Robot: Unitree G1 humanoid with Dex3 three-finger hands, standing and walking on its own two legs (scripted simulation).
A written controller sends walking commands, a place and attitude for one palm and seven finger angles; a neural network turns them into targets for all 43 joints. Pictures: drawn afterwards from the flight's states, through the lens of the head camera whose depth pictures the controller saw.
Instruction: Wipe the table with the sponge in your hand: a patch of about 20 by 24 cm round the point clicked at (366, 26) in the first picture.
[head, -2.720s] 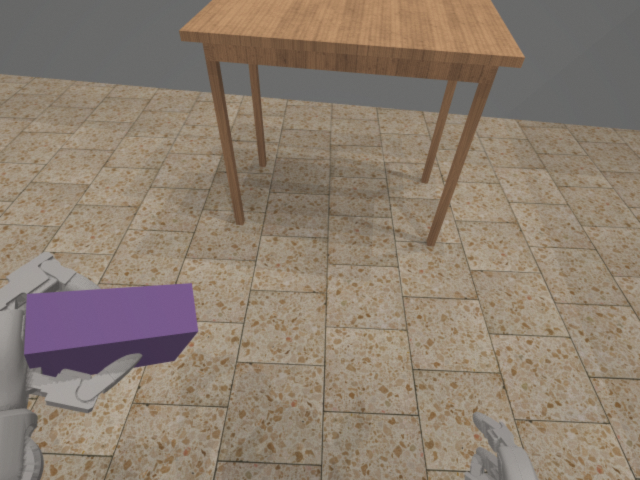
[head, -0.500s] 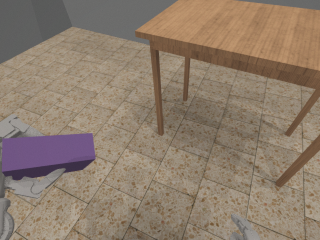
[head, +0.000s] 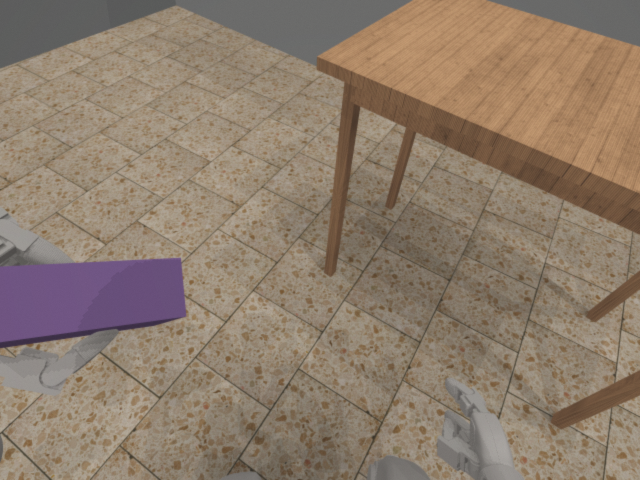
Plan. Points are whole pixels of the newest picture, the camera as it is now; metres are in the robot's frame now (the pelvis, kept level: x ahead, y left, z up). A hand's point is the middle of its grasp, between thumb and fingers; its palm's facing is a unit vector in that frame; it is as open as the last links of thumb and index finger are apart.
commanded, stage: turn to face it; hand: left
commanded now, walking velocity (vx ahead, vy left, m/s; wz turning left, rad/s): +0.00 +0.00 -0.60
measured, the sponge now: (114, 301) +0.23 +0.20 +0.17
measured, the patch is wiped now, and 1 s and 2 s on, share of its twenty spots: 0.00 0.00 0.00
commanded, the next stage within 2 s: take the last steps up to it in 1.62 s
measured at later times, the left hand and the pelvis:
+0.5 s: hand (201, 264) +0.26 +0.13 +0.20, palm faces +0.18 -0.87 -0.46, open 9.2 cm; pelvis +0.00 -0.05 +0.01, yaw -14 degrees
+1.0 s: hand (344, 302) +0.25 +0.01 +0.17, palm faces -0.15 -0.85 -0.51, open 9.2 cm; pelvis -0.08 -0.06 +0.00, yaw -33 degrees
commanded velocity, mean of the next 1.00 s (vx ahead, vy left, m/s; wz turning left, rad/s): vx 0.00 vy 0.00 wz -0.60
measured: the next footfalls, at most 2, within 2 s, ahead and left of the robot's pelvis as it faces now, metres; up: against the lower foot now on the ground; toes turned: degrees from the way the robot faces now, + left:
right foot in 0.16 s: +0.10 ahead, -0.13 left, +0.00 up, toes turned -10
left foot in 0.60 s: +0.05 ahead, +0.09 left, +0.00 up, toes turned -12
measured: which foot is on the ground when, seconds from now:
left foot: down 0.00-0.18, up 0.20-0.58, down 0.60-0.92, up 0.94-1.00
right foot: up 0.00-0.14, down 0.16-0.62, up 0.64-0.88, down 0.90-1.00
